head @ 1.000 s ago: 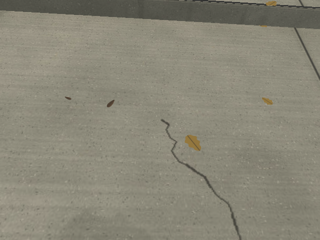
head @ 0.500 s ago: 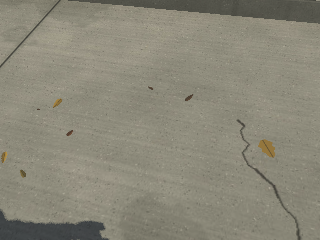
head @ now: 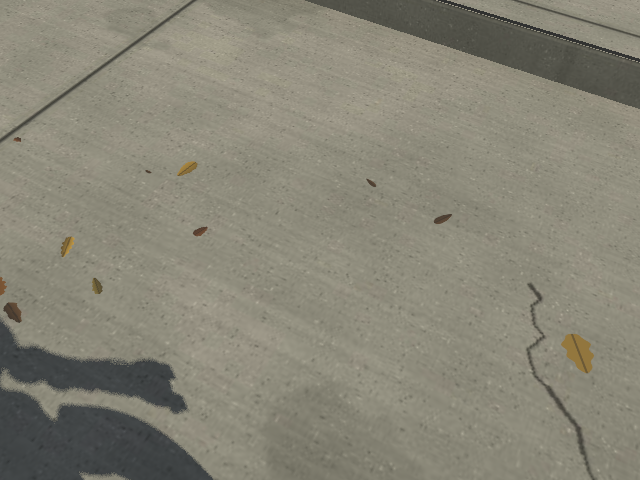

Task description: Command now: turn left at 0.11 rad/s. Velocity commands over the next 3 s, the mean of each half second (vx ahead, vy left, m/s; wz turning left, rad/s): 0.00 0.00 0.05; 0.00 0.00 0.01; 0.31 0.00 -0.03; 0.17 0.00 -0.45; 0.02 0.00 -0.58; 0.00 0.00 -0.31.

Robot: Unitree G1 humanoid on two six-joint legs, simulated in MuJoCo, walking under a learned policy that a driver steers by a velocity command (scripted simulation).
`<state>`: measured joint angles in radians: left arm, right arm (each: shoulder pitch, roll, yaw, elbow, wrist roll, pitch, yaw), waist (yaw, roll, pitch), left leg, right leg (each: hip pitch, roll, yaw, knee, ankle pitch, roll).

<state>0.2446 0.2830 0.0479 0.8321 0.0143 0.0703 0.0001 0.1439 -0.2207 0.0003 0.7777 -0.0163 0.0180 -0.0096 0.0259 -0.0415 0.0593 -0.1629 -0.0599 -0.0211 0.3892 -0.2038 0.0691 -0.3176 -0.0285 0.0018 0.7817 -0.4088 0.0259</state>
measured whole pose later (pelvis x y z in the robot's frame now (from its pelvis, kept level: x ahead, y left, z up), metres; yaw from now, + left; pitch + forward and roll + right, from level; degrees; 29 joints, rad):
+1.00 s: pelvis +0.00 -0.03 +0.00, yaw +0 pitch -1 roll +0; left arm 0.28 0.16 -0.01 1.14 0.01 -0.01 0.04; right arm 0.26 -0.17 0.01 1.17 -0.01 0.00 -0.04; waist 0.00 0.00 0.03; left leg -0.15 -0.03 -0.03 0.37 -0.20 0.02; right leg -0.13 0.03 0.00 0.39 -0.23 -0.03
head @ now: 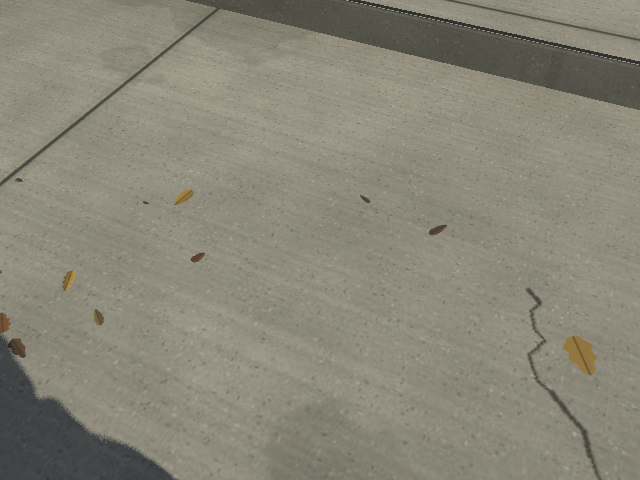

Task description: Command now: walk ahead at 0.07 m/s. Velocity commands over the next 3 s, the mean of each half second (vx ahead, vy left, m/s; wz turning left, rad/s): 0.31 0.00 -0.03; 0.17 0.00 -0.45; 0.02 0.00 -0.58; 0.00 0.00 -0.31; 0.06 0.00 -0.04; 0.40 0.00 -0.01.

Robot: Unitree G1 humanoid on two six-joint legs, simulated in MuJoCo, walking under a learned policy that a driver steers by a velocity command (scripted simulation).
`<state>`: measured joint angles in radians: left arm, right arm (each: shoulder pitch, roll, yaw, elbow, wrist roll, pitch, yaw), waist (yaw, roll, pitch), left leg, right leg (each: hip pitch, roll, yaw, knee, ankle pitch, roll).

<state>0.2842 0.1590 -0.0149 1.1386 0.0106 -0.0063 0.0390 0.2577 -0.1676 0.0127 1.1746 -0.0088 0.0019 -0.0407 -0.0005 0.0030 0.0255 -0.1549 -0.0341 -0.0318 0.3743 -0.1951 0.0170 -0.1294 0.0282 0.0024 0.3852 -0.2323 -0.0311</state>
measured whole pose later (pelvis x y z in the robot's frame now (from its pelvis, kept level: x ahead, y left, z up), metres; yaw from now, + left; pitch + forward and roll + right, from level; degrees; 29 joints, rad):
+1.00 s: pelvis +0.30 +0.03 -0.01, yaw -16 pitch +1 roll +1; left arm 0.24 0.24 0.07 0.92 0.02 0.00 0.01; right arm 0.11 -0.21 -0.05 0.86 -0.04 0.02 -0.04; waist 0.05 0.01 0.08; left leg -0.60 0.05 -0.08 1.04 -0.32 -0.04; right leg -0.33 0.15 0.04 0.41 -0.09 -0.14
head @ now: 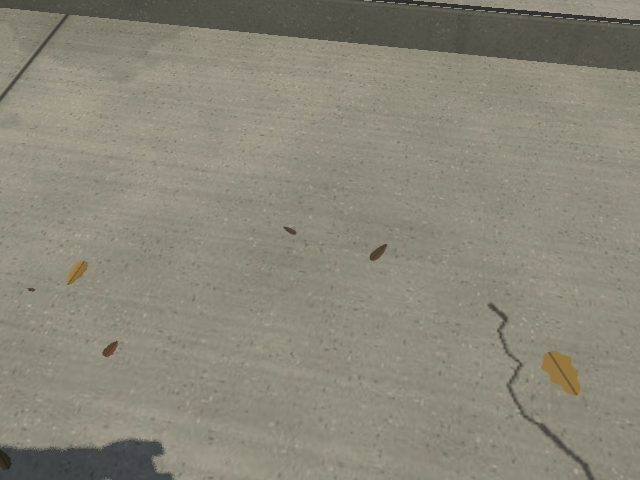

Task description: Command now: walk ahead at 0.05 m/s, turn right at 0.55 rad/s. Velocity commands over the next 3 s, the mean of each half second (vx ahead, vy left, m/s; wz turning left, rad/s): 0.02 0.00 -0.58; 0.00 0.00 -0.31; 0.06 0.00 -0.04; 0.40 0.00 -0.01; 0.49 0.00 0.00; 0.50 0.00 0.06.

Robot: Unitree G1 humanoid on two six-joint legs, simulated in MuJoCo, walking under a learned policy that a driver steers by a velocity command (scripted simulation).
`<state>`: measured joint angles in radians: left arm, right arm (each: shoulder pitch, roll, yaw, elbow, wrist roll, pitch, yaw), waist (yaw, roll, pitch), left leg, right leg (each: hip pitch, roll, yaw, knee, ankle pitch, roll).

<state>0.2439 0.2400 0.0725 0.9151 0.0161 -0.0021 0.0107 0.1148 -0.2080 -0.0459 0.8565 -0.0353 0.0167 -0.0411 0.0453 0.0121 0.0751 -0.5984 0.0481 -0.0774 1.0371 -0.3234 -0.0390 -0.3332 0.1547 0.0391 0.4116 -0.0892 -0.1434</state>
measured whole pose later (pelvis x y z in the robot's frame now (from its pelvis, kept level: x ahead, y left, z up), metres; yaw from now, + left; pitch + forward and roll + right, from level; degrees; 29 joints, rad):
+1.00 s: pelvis +0.02 +0.05 +0.01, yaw -26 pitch -1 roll +0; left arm 0.14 0.20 -0.01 0.81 0.02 0.01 0.02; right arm 0.27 -0.27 -0.04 0.83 -0.02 0.05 -0.01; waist -0.04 0.05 0.05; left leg -0.30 0.02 0.00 0.75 -0.45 -0.01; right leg -0.15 0.05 0.01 0.39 -0.22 -0.06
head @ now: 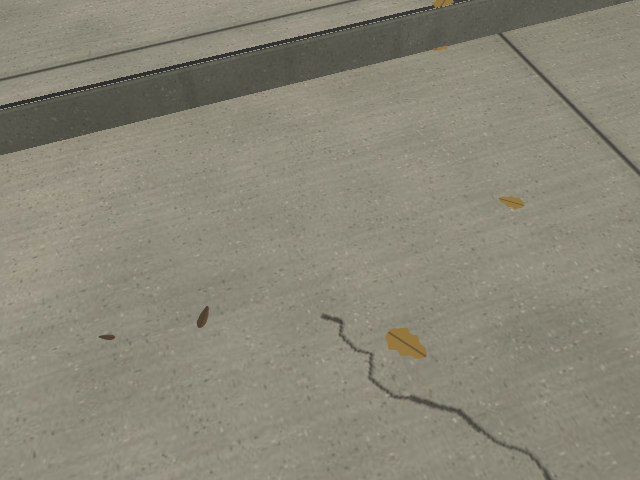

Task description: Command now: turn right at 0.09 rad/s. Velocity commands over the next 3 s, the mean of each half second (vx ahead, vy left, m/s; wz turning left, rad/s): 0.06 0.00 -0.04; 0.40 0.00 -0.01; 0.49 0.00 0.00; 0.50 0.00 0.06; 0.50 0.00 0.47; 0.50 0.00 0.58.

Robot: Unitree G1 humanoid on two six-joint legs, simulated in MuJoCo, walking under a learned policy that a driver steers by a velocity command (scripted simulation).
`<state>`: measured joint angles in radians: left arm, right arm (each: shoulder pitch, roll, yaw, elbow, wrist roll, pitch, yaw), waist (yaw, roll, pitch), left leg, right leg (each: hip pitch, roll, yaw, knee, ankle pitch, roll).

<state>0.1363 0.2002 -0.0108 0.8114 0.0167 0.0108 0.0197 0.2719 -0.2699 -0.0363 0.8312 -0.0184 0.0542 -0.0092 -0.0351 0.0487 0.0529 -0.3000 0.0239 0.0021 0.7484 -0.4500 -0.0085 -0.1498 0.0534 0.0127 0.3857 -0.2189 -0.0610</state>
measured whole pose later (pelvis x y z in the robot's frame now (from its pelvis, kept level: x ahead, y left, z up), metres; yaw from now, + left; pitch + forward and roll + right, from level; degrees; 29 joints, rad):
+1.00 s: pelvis +0.20 -0.01 -0.01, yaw +0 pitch +1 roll +0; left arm 0.51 0.16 0.00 1.10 0.02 -0.10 0.01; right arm -0.01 -0.21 -0.02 0.87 -0.02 -0.03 0.04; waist 0.07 0.02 0.05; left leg -0.60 0.03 0.11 0.65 -0.10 0.07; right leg 0.17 0.06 -0.02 0.15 -0.34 -0.06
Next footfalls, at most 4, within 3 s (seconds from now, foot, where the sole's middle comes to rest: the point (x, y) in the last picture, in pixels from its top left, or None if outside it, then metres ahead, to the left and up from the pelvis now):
0.16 left None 0.02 0.13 -0.78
1.08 left None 0.42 0.07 -0.78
1.62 right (382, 369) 0.74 -0.09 -0.78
2.18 left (304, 274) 1.02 0.09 -0.78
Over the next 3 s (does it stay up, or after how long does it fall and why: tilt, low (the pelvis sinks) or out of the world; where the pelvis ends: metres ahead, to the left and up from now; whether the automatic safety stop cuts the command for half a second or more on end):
stays up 1.30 0.10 0.00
